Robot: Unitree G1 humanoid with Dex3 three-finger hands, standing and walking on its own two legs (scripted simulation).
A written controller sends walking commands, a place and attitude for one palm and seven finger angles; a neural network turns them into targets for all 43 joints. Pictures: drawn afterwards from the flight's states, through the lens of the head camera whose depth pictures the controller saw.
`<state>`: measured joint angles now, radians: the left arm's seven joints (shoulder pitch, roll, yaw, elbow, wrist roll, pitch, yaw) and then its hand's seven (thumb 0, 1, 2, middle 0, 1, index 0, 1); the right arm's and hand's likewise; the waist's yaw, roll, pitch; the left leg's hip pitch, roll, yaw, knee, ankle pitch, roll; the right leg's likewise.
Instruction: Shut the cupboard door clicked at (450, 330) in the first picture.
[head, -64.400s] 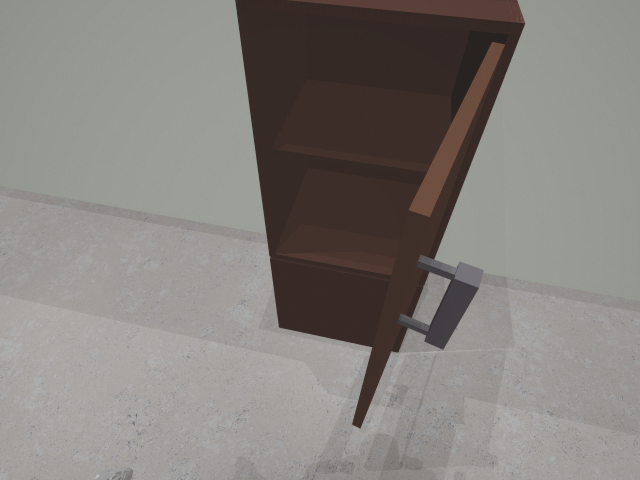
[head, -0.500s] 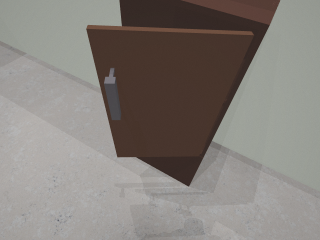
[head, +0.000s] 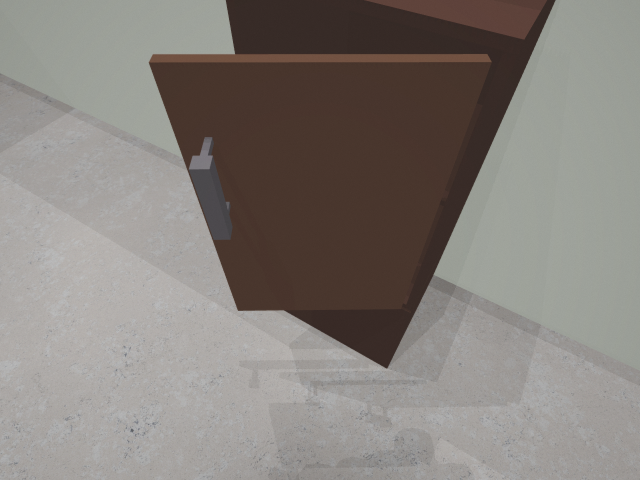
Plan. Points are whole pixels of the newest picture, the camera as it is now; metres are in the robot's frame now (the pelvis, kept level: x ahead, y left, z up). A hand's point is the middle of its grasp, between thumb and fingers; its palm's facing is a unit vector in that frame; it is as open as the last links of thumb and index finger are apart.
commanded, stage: come to a stop and stand still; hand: left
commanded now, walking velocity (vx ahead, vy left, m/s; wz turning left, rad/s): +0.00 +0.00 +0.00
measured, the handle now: (215, 190) +0.46 +0.19 +0.08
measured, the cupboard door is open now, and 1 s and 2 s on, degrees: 32 32 32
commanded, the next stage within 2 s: look again from close up in 0.58 s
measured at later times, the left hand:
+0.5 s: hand out of the picture -0.04 +0.23 -0.18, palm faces +0.03 -0.97 -0.23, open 7.4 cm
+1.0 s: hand out of the picture -0.01 +0.21 -0.18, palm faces +0.02 -0.98 -0.20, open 7.3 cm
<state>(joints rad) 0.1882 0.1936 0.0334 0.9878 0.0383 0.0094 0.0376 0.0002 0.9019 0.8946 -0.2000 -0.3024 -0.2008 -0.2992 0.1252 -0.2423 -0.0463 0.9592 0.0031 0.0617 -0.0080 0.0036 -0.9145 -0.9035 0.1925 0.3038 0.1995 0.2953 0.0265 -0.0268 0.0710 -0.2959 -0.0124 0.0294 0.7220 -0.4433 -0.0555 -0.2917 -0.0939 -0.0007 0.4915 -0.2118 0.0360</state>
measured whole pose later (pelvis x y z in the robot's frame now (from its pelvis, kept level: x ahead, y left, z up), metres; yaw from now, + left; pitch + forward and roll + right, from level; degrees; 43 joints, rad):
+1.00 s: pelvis -0.03 +0.03 +0.00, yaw +1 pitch -2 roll +1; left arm 0.28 0.17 -0.01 1.04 0.02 0.00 0.03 0.01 0.92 0.89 -0.20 -0.30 -0.20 -0.30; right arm 0.27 -0.15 -0.01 1.06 0.00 0.00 -0.02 0.01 -0.92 -0.90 0.20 0.30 0.20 0.30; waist -0.01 -0.01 0.04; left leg -0.19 -0.02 0.06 0.50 -0.28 0.03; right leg -0.26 -0.04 0.12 0.48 -0.19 0.07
